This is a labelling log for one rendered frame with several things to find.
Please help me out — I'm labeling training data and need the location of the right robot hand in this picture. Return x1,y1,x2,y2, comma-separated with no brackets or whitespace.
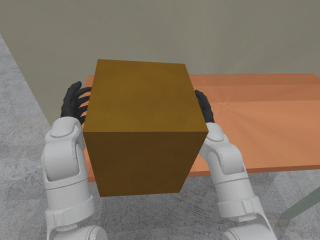
194,90,215,123

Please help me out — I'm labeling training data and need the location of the carton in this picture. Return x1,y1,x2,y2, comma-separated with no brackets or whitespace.
82,59,209,197

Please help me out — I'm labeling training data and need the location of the table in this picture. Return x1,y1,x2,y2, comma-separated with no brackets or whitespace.
80,73,320,220

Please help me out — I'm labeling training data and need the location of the right robot forearm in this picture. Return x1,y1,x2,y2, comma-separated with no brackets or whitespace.
198,122,278,240

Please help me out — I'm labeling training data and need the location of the left robot hand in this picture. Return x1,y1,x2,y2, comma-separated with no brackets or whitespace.
60,81,92,125

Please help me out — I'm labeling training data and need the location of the robot left upper arm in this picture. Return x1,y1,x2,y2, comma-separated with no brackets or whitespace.
53,225,108,240

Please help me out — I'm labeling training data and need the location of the robot right upper arm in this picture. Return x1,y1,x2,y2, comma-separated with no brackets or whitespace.
222,222,276,240

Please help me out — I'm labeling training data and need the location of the left robot forearm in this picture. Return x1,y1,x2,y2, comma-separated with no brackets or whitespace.
40,116,96,240

